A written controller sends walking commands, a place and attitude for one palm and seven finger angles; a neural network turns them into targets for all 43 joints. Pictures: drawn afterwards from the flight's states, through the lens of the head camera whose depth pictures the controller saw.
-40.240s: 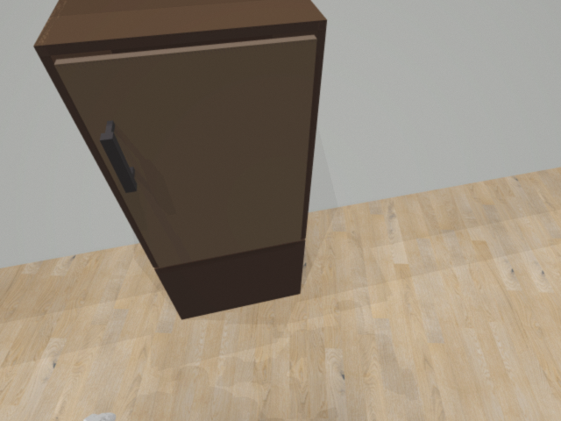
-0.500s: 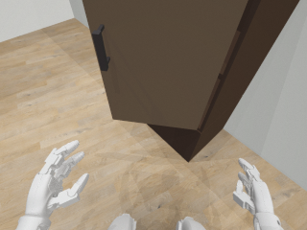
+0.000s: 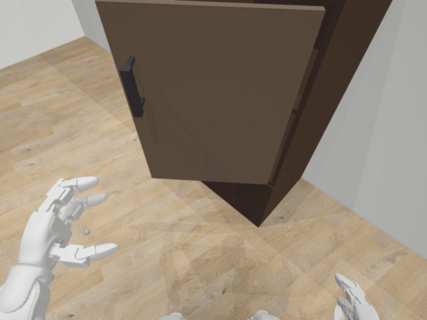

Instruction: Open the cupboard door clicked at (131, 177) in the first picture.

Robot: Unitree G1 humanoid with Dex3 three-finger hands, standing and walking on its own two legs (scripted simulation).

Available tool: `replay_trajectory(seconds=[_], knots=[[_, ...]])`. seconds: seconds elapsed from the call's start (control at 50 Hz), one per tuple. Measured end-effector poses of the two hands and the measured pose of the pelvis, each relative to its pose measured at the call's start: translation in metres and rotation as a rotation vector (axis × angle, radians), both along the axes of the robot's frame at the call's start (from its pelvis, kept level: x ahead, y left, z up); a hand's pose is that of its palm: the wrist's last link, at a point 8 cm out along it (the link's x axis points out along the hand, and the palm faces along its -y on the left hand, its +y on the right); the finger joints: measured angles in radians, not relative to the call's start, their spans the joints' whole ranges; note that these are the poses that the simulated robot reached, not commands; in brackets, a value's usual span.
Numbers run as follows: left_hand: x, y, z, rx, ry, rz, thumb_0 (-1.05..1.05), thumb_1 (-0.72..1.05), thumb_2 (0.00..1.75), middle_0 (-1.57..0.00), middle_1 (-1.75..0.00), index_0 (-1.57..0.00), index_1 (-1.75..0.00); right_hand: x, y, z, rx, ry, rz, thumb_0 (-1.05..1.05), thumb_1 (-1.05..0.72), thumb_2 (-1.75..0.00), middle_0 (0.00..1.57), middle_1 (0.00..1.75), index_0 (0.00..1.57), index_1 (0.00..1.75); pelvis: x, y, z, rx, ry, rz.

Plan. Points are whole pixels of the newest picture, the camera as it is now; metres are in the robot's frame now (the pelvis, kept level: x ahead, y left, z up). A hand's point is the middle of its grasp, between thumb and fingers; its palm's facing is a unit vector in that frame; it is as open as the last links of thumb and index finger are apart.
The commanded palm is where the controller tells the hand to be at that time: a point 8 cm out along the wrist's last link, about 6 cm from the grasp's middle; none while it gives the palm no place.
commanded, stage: raise the hand with hooked fingers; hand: left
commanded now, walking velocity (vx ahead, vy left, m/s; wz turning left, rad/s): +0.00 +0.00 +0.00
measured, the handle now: (134, 87) +0.57 +0.21 +0.10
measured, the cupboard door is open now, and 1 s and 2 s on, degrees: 39 39 39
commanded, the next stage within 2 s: move the hooked fingers beside the handle in 1.10 s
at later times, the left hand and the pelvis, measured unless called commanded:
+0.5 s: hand (53, 189) +0.29 +0.27 +0.11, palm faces +0.04 -1.00 -0.05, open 13.9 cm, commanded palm +0.27 +0.32 +0.11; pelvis +0.01 +0.00 +0.02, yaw +0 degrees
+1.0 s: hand (58, 179) +0.31 +0.27 +0.12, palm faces +0.05 -1.00 -0.02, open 14.0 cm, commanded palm +0.28 +0.31 +0.12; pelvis +0.01 +0.00 +0.03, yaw -1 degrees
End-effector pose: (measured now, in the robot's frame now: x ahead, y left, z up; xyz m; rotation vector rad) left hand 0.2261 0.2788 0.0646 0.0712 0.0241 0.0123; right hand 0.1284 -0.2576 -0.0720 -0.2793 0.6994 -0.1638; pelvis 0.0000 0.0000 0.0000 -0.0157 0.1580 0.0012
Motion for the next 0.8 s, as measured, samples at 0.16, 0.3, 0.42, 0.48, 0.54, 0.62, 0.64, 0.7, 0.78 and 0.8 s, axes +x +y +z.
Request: replay_trajectory(seconds=[0.16,0.3,0.42,0.48,0.54,0.62,0.64,0.7,0.78,0.8], knots=[[0.012,0.017,0.017,-0.007,-0.027,0.018,0.00,-0.26,0.41,-0.28,-1.05,-0.28,-1.05,0.037,0.014,0.021,0.003,-0.089,0.046,0.01,-0.90,-0.90,0.20,0.30,0.20,0.30,0.007,0.004,0.008,-0.005,-0.027,0.005],[0.024,0.032,0.033,-0.011,-0.026,0.026,0.00,-0.41,0.34,-0.29,-1.14,-0.29,-1.14,0.054,0.035,0.025,0.044,-0.111,0.090,0.01,-0.90,-0.90,0.20,0.30,0.20,0.30,0.011,0.005,0.014,-0.008,-0.048,0.009],[0.036,0.042,0.044,-0.018,-0.023,0.027,-0.01,-0.47,0.32,-0.30,-1.18,-0.30,-1.18,0.051,0.040,0.022,0.059,-0.080,0.093,0.01,-0.90,-0.90,0.20,0.30,0.20,0.30,0.013,0.005,0.018,-0.008,-0.059,0.010],[0.042,0.046,0.051,-0.016,-0.028,0.027,-0.01,-0.49,0.31,-0.30,-1.19,-0.30,-1.19,0.045,0.037,0.021,0.056,-0.059,0.082,0.01,-0.90,-0.90,0.20,0.30,0.20,0.30,0.014,0.005,0.020,-0.007,-0.063,0.008],[0.048,0.050,0.056,-0.020,-0.032,0.027,-0.01,-0.49,0.31,-0.30,-1.20,-0.30,-1.20,0.038,0.032,0.020,0.049,-0.037,0.067,0.01,-0.90,-0.90,0.20,0.30,0.20,0.30,0.014,0.004,0.021,-0.005,-0.066,0.005],[0.056,0.054,0.063,-0.024,-0.035,0.029,-0.01,-0.50,0.30,-0.30,-1.20,-0.30,-1.20,0.029,0.022,0.020,0.033,-0.013,0.041,0.01,-0.90,-0.90,0.20,0.30,0.20,0.30,0.015,0.003,0.023,-0.004,-0.070,0.002],[0.059,0.055,0.065,-0.025,-0.035,0.028,-0.01,-0.50,0.30,-0.30,-1.20,-0.30,-1.20,0.027,0.020,0.020,0.029,-0.008,0.034,0.01,-0.90,-0.90,0.20,0.30,0.20,0.30,0.015,0.002,0.024,-0.003,-0.071,0.001],[0.063,0.054,0.066,-0.034,-0.033,0.021,-0.01,-0.50,0.30,-0.30,-1.20,-0.30,-1.20,0.022,0.013,0.021,0.021,0.000,0.017,0.01,-0.90,-0.90,0.20,0.30,0.20,0.30,0.015,0.001,0.025,0.000,-0.070,-0.003],[0.065,0.048,0.062,-0.039,-0.016,0.006,-0.01,-0.50,0.30,-0.30,-1.20,-0.30,-1.20,0.017,0.006,0.022,0.014,0.003,0.002,0.01,-0.90,-0.90,0.20,0.30,0.20,0.30,0.015,0.000,0.026,0.002,-0.068,-0.009],[0.065,0.046,0.061,-0.040,-0.013,0.006,-0.01,-0.50,0.30,-0.30,-1.20,-0.30,-1.20,0.017,0.005,0.023,0.013,0.004,0.000,0.01,-0.90,-0.90,0.20,0.30,0.20,0.30,0.015,0.000,0.026,0.003,-0.068,-0.011]])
